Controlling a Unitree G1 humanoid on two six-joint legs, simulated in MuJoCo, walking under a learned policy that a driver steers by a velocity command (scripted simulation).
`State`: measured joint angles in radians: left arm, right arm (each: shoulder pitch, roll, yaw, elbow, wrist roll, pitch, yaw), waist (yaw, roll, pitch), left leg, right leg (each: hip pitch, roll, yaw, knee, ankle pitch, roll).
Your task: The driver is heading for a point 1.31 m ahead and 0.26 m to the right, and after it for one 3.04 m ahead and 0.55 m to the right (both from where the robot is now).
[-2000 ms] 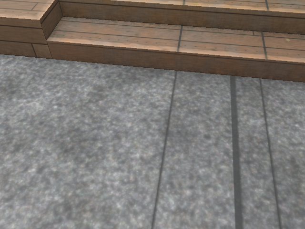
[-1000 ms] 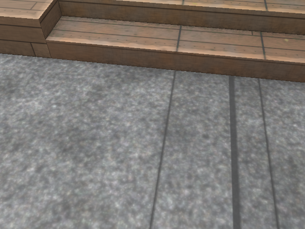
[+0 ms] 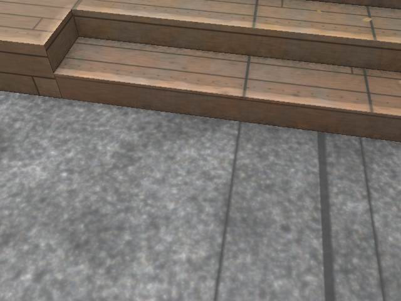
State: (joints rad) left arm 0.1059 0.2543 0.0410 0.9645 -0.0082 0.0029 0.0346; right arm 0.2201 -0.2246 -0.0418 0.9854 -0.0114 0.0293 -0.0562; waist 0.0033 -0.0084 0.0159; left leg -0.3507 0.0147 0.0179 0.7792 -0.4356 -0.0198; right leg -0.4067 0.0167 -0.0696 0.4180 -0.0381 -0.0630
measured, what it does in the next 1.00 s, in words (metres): walks ahead, turning right: left foot, then right foot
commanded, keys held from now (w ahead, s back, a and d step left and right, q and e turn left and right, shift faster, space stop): w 0.18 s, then w+e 0.64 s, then w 0.04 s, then w+q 0.14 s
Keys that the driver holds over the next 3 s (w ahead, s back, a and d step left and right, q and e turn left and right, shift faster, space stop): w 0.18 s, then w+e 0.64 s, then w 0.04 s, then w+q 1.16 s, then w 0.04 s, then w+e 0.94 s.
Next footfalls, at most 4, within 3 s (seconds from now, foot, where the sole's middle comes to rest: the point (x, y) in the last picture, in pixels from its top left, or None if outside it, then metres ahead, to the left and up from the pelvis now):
0.04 left None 0.02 0.10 -0.77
0.60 right None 0.30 -0.20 -0.77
1.12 left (248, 249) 0.68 -0.14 -0.77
1.60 right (309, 201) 0.88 -0.40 -0.77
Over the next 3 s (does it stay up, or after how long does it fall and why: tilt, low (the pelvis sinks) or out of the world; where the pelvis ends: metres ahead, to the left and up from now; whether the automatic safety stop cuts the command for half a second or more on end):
stays up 1.47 -0.21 0.16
